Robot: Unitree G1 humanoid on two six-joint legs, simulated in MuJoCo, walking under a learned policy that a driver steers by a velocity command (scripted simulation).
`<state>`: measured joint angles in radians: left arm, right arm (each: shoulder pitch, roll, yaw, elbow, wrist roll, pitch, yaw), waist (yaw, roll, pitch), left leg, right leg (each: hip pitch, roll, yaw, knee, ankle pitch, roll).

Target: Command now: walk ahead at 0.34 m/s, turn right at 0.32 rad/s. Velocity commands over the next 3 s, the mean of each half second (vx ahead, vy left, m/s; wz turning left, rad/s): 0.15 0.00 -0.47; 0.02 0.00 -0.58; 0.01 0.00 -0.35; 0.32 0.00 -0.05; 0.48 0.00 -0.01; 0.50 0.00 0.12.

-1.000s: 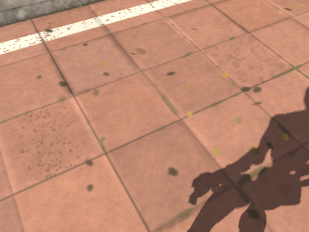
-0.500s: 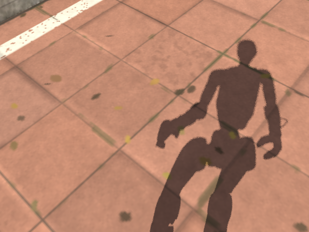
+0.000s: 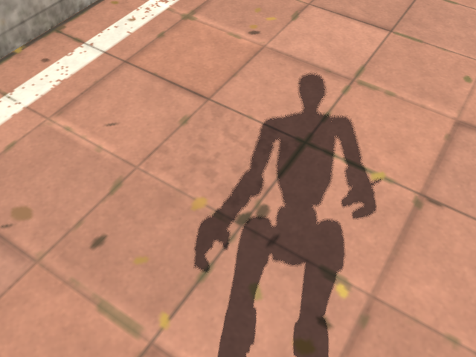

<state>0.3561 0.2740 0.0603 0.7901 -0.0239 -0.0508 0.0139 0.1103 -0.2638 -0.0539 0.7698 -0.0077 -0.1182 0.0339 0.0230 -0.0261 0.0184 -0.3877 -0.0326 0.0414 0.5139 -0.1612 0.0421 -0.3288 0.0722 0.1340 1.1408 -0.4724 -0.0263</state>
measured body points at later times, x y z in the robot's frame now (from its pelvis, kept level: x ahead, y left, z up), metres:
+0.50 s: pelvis +0.14 -0.03 +0.00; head +0.18 -0.06 +0.45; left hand +0.38 +0.20 -0.08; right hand +0.21 -0.34 -0.12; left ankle +0.08 +0.12 -0.65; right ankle +0.19 -0.14 -0.73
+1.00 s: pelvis +0.17 +0.01 +0.01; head +0.20 +0.02 +0.46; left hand +0.45 +0.18 -0.09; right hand +0.13 -0.30 -0.08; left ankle +0.23 +0.10 -0.73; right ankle +0.09 -0.11 -0.64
